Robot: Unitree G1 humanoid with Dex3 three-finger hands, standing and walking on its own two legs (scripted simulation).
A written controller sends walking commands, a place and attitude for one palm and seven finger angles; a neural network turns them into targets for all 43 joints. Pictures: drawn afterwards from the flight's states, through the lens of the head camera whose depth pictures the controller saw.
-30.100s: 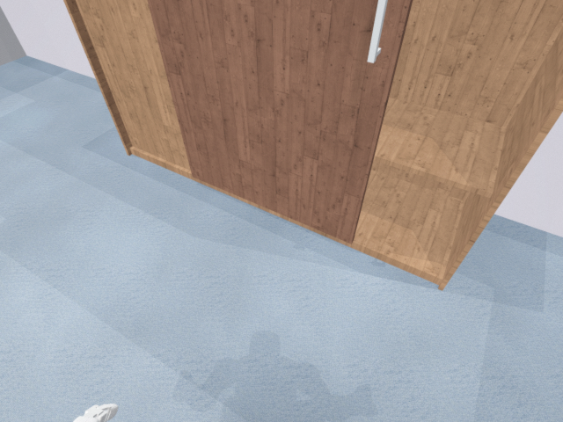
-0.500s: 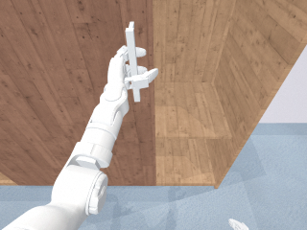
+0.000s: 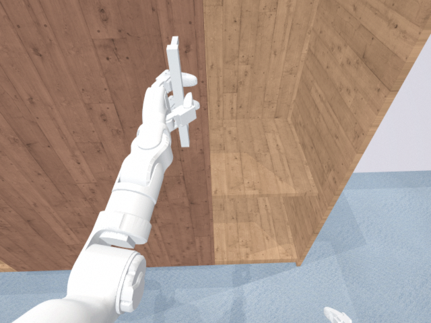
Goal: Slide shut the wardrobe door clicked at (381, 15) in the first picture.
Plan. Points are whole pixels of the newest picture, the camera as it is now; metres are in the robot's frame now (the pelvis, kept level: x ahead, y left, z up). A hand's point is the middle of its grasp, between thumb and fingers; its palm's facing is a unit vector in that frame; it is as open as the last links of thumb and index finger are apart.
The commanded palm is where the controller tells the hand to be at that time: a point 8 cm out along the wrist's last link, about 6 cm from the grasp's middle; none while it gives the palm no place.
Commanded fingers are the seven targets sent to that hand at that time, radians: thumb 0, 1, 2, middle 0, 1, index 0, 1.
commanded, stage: grip the handle and tug to test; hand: left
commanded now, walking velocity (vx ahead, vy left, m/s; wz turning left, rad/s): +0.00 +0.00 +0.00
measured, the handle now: (180, 97) +0.49 +0.07 +0.19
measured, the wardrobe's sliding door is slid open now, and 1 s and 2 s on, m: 0.39 0.39 0.39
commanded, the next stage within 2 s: tug the door sideways, standing still in 0.42 s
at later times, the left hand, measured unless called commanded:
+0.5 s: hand (191, 114) +0.42 +0.04 +0.20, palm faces -0.01 -1.00 +0.00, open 5.8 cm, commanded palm +0.38 +0.10 +0.20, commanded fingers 0.00 0.90 0.90 -0.45 -1.40 -0.45 -1.40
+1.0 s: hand (194, 108) +0.44 +0.04 +0.20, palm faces +0.05 -1.00 -0.04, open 5.3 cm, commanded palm +0.42 +0.04 +0.20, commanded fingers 0.00 0.90 0.90 -0.45 -1.40 -0.45 -1.40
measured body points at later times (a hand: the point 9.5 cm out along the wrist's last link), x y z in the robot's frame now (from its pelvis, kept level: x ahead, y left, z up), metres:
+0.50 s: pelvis +0.03 -0.01 +0.00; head +0.02 -0.03 +0.45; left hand +0.42 +0.10 +0.20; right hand +0.18 -0.25 -0.11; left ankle -0.02 +0.10 -0.74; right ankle -0.03 -0.08 -0.74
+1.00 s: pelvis +0.02 -0.01 -0.01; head +0.04 -0.04 +0.44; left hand +0.43 +0.09 +0.20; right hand +0.19 -0.22 -0.13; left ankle -0.02 +0.10 -0.74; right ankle -0.03 -0.08 -0.74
